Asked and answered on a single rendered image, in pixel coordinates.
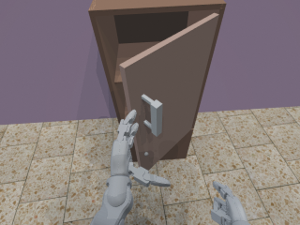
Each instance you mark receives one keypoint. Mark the robot right hand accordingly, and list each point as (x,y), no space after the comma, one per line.
(230,211)

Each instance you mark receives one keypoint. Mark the handle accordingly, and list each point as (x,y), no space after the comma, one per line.
(156,110)

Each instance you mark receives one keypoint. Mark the robot left hand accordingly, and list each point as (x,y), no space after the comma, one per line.
(121,155)

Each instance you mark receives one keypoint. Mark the robot left forearm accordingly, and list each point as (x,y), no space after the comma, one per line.
(117,201)

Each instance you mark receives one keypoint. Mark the cupboard door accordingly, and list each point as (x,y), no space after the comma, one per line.
(171,72)

